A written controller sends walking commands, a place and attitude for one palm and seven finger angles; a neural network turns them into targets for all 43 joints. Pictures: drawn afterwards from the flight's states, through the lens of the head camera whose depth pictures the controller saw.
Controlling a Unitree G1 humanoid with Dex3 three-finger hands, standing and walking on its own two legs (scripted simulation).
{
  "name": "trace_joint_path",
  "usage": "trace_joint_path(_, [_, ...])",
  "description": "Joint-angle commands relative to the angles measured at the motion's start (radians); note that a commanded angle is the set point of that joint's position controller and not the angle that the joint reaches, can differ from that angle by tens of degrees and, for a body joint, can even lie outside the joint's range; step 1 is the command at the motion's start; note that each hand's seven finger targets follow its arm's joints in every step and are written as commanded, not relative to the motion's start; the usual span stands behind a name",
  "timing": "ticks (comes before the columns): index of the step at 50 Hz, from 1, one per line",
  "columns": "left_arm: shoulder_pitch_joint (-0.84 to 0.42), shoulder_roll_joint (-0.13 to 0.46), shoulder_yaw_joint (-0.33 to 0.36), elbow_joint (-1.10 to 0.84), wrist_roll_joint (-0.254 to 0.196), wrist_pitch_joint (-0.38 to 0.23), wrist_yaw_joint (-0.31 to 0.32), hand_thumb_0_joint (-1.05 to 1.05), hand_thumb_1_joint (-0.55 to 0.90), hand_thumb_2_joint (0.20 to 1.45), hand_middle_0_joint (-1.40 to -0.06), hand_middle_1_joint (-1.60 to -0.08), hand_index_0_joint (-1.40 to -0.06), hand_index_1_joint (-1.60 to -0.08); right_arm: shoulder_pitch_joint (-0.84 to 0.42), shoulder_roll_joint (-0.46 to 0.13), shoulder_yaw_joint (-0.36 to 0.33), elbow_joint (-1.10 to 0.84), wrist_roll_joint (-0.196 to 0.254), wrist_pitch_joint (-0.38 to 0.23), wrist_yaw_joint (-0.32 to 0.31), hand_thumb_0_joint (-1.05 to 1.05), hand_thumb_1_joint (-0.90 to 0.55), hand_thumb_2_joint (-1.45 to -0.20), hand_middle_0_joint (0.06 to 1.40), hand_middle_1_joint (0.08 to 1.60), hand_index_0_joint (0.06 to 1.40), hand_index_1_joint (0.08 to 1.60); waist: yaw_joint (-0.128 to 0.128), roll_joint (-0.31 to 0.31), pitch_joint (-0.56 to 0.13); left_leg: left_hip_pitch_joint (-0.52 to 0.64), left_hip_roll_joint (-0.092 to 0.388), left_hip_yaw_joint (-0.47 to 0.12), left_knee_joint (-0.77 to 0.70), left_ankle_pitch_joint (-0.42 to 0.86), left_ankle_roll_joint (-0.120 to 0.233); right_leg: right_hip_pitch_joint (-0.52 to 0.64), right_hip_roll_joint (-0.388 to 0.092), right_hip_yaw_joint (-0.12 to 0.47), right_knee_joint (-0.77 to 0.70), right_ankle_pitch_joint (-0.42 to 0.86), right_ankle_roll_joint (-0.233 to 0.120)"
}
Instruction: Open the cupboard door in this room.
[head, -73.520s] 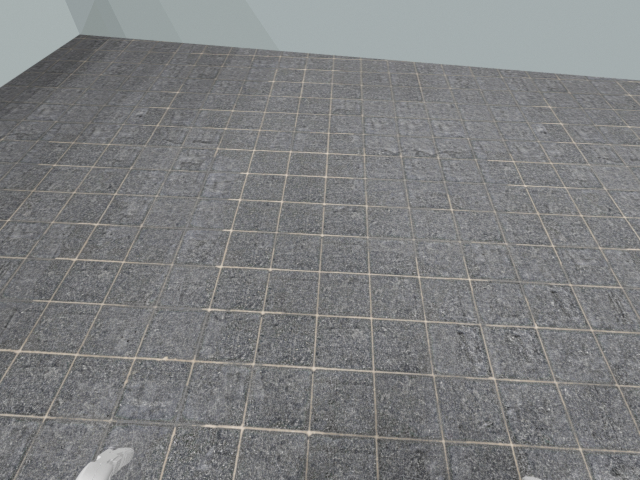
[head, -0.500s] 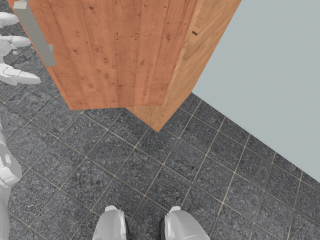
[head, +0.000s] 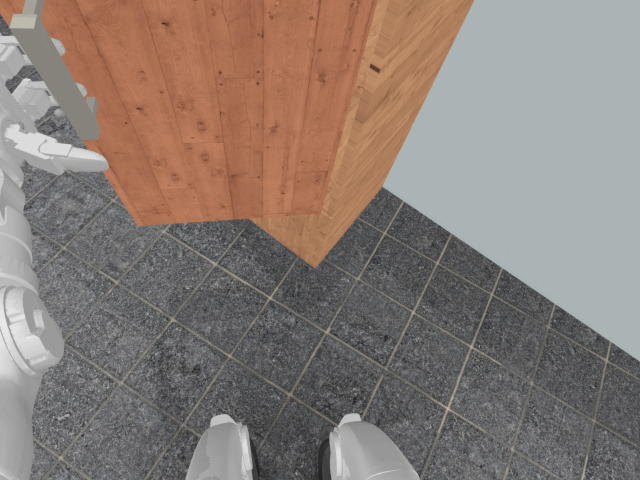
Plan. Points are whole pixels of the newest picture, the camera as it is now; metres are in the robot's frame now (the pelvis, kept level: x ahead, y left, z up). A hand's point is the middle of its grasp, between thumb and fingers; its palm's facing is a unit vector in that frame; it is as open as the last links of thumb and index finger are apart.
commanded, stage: slide the fingers in behind the handle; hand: left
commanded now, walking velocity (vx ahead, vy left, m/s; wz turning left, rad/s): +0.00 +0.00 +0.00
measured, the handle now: (65, 73) +0.58 +0.25 +0.09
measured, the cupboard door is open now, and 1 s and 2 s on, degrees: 45 45 53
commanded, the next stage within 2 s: close the thumb around the handle in 0.72 s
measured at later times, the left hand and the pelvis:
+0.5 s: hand (82, 112) +0.52 +0.22 +0.09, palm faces +0.06 -1.00 -0.01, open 14.0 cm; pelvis +0.00 -0.01 +0.00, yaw +1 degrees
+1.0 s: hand (81, 112) +0.52 +0.22 +0.09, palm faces +0.05 -1.00 -0.01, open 13.2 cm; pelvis +0.00 +0.00 +0.00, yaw +1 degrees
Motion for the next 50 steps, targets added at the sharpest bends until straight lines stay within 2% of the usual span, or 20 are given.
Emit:
trace_joint_path(1, [-0.435, 0.292, 0.021, -0.259, -0.025, -0.068, 0.004, 0.000, -0.500, 0.300, -0.300, -1.200, -0.300, -1.200, 0.183, -0.193, -0.075, -0.042, 0.004, -0.015, -0.021, 0.000, -0.900, -0.900, 0.200, 0.300, 0.200, 0.300, 0.004, 0.171, -0.507, 0.502, -0.045, -0.093, -0.098, 0.377, 0.001, 0.109, 0.042, 0.052, -0.117, 0.322, -0.003])
trace_joint_path(3, [-0.450, 0.260, 0.013, -0.318, -0.031, -0.102, 0.011, 0.000, -0.500, 0.300, -0.300, -1.200, -0.300, -1.200, 0.182, -0.189, -0.082, -0.035, -0.002, -0.023, -0.017, 0.000, -0.900, -0.900, 0.200, 0.300, 0.200, 0.300, 0.009, 0.220, -0.552, 0.578, -0.040, -0.104, -0.093, 0.411, -0.008, 0.074, 0.044, 0.047, -0.113, 0.314, -0.008])
trace_joint_path(5, [-0.427, 0.225, 0.006, -0.316, -0.047, -0.122, 0.013, 0.000, -0.500, 0.300, -0.300, -1.200, -0.300, -1.200, 0.186, -0.189, -0.086, -0.021, -0.003, -0.024, -0.014, 0.000, -0.900, -0.900, 0.200, 0.300, 0.200, 0.300, 0.005, 0.194, -0.556, 0.601, -0.036, -0.111, -0.089, 0.440, -0.009, 0.061, 0.047, 0.044, -0.111, 0.326, -0.008])
trace_joint_path(7, [-0.410, 0.144, -0.049, -0.250, -0.052, -0.103, 0.010, 0.000, -0.500, 0.300, -0.300, -1.200, -0.300, -1.200, 0.184, -0.184, -0.087, -0.011, 0.000, -0.024, -0.009, 0.000, -0.900, -0.900, 0.200, 0.300, 0.200, 0.300, -0.014, 0.158, -0.485, 0.567, -0.038, -0.109, -0.097, 0.394, -0.007, 0.043, 0.047, 0.038, -0.122, 0.298, -0.005])
trace_joint_path(9, [-0.380, 0.166, -0.029, -0.203, -0.049, -0.077, 0.012, 0.000, -0.500, 0.300, -0.300, -1.200, -0.300, -1.200, 0.189, -0.191, -0.085, -0.012, 0.001, -0.021, -0.011, 0.000, -0.900, -0.900, 0.200, 0.300, 0.200, 0.300, -0.003, 0.150, -0.450, 0.535, -0.042, -0.104, -0.108, 0.369, -0.004, 0.062, 0.045, 0.037, -0.126, 0.287, -0.009])
trace_joint_path(12, [-0.397, 0.146, -0.057, -0.195, -0.030, -0.047, 0.031, 0.000, -0.500, 0.300, -0.300, -1.200, -0.300, -1.200, 0.185, -0.188, -0.085, -0.017, 0.002, -0.019, -0.012, 0.000, -0.900, -0.900, 0.200, 0.300, 0.200, 0.300, -0.008, 0.137, -0.432, 0.518, -0.043, -0.105, -0.112, 0.346, -0.003, 0.041, 0.038, 0.039, -0.130, 0.269, -0.005])
trace_joint_path(15, [-0.444, 0.159, -0.036, -0.252, -0.026, -0.080, 0.069, 0.000, -0.500, 0.300, -0.300, -1.200, -0.300, -1.200, 0.182, -0.182, -0.085, -0.021, -0.005, -0.028, -0.008, 0.000, -0.900, -0.900, 0.200, 0.300, 0.200, 0.300, -0.004, 0.164, -0.479, 0.544, -0.043, -0.106, -0.104, 0.370, -0.004, 0.044, 0.038, 0.043, -0.119, 0.282, -0.007])
trace_joint_path(16, [-0.445, 0.160, -0.034, -0.239, -0.022, -0.089, 0.079, 0.000, -0.500, 0.300, -0.300, -1.200, -0.300, -1.200, 0.185, -0.182, -0.086, -0.015, -0.006, -0.029, -0.007, 0.000, -0.900, -0.900, 0.200, 0.300, 0.200, 0.300, -0.008, 0.134, -0.479, 0.536, -0.043, -0.108, -0.101, 0.367, -0.004, 0.052, 0.039, 0.044, -0.118, 0.283, -0.006])
trace_joint_path(19, [-0.433, 0.162, -0.031, -0.221, -0.021, -0.104, 0.077, 0.000, -0.500, 0.300, -0.300, -1.200, -0.300, -1.200, 0.186, -0.181, -0.083, -0.017, -0.006, -0.034, -0.005, 0.000, -0.900, -0.900, 0.200, 0.300, 0.200, 0.300, -0.006, 0.115, -0.471, 0.493, -0.049, -0.097, -0.096, 0.355, 0.000, 0.086, 0.040, 0.053, -0.115, 0.299, -0.006])
trace_joint_path(21, [-0.430, 0.207, -0.004, -0.236, -0.014, -0.111, 0.071, 0.000, -0.500, 0.300, -0.300, -1.200, -0.300, -1.200, 0.180, -0.185, -0.085, -0.020, -0.004, -0.032, -0.006, 0.000, -0.900, -0.900, 0.200, 0.300, 0.200, 0.300, 0.004, 0.131, -0.515, 0.495, -0.050, -0.090, -0.091, 0.364, 0.000, 0.115, 0.037, 0.060, -0.110, 0.322, -0.004])
trace_joint_path(23, [-0.408, 0.204, -0.009, -0.236, -0.012, -0.109, 0.062, 0.000, -0.500, 0.300, -0.300, -1.200, -0.300, -1.200, 0.176, -0.180, -0.083, -0.026, -0.001, -0.029, -0.006, 0.000, -0.900, -0.900, 0.200, 0.300, 0.200, 0.300, 0.015, 0.144, -0.523, 0.492, -0.053, -0.085, -0.091, 0.376, -0.001, 0.136, 0.037, 0.062, -0.108, 0.344, -0.005])
trace_joint_path(29, [-0.460, 0.152, -0.049, -0.231, -0.027, -0.103, 0.057, 0.000, -0.500, 0.300, -0.300, -1.200, -0.300, -1.200, 0.175, -0.182, -0.082, -0.015, 0.000, -0.030, -0.010, 0.000, -0.900, -0.900, 0.200, 0.300, 0.200, 0.300, -0.014, 0.149, -0.467, 0.516, -0.047, -0.101, -0.099, 0.335, -0.002, 0.061, 0.038, 0.050, -0.119, 0.276, -0.007])
trace_joint_path(35, [-0.406, 0.182, -0.016, -0.238, -0.029, -0.105, 0.055, 0.000, -0.500, 0.300, -0.300, -1.200, -0.300, -1.200, 0.183, -0.183, -0.086, -0.015, -0.001, -0.031, -0.010, 0.000, -0.900, -0.900, 0.200, 0.300, 0.200, 0.300, 0.006, 0.142, -0.533, 0.535, -0.048, -0.095, -0.093, 0.411, -0.002, 0.107, 0.039, 0.054, -0.109, 0.352, -0.004])
trace_joint_path(37, [-0.417, 0.139, -0.053, -0.227, -0.027, -0.101, 0.054, 0.000, -0.500, 0.300, -0.300, -1.200, -0.300, -1.200, 0.179, -0.178, -0.085, -0.014, 0.000, -0.029, -0.008, 0.000, -0.900, -0.900, 0.200, 0.300, 0.200, 0.300, -0.005, 0.143, -0.487, 0.529, -0.046, -0.099, -0.098, 0.387, -0.004, 0.075, 0.039, 0.047, -0.113, 0.321, -0.004])
trace_joint_path(39, [-0.431, 0.136, -0.049, -0.247, -0.028, -0.109, 0.059, 0.000, -0.500, 0.300, -0.300, -1.200, -0.300, -1.200, 0.181, -0.178, -0.086, -0.013, -0.003, -0.030, -0.007, 0.000, -0.900, -0.900, 0.200, 0.300, 0.200, 0.300, -0.003, 0.164, -0.486, 0.544, -0.047, -0.100, -0.098, 0.390, -0.004, 0.065, 0.041, 0.046, -0.113, 0.311, -0.008])
trace_joint_path(41, [-0.426, 0.173, -0.028, -0.230, -0.025, -0.103, 0.062, 0.000, -0.500, 0.300, -0.300, -1.200, -0.300, -1.200, 0.179, -0.185, -0.087, -0.012, -0.001, -0.028, -0.008, 0.000, -0.900, -0.900, 0.200, 0.300, 0.200, 0.300, -0.004, 0.140, -0.480, 0.520, -0.046, -0.097, -0.099, 0.369, -0.003, 0.079, 0.039, 0.051, -0.119, 0.310, -0.004])
trace_joint_path(43, [-0.404, 0.180, -0.018, -0.230, -0.024, -0.102, 0.062, 0.000, -0.388, 0.348, -0.308, -1.212, -0.308, -1.212, 0.182, -0.184, -0.087, -0.016, -0.001, -0.028, -0.008, 0.000, -0.900, -0.900, 0.200, 0.300, 0.200, 0.300, 0.006, 0.130, -0.492, 0.514, -0.048, -0.095, -0.102, 0.371, -0.002, 0.099, 0.039, 0.051, -0.120, 0.316, -0.004])
trace_joint_path(45, [-0.402, 0.191, -0.006, -0.262, -0.024, -0.115, 0.063, 0.000, -0.276, 0.396, -0.316, -1.224, -0.316, -1.224, 0.186, -0.182, -0.089, -0.016, -0.003, -0.027, -0.007, 0.000, -0.900, -0.900, 0.200, 0.300, 0.200, 0.300, 0.023, 0.178, -0.538, 0.562, -0.047, -0.101, -0.101, 0.423, -0.008, 0.100, 0.040, 0.048, -0.107, 0.342, -0.010])
trace_joint_path(48, [-0.407, 0.115, -0.062, -0.252, -0.029, -0.113, 0.063, 0.000, -0.108, 0.468, -0.328, -1.242, -0.328, -1.242, 0.174, -0.177, -0.089, -0.016, -0.002, -0.026, -0.003, 0.000, -0.900, -0.900, 0.200, 0.300, 0.200, 0.300, -0.001, 0.159, -0.478, 0.563, -0.043, -0.105, -0.108, 0.391, -0.010, 0.056, 0.041, 0.040, -0.119, 0.302, -0.007])
trace_joint_path(50, [-0.418, 0.131, -0.049, -0.237, -0.028, -0.112, 0.070, 0.000, 0.004, 0.516, -0.336, -1.254, -0.336, -1.254, 0.178, -0.184, -0.090, -0.012, -0.003, -0.025, -0.004, 0.000, -0.900, -0.900, 0.200, 0.300, 0.200, 0.300, -0.004, 0.139, -0.463, 0.554, -0.041, -0.111, -0.112, 0.369, -0.009, 0.049, 0.042, 0.039, -0.120, 0.281, -0.008])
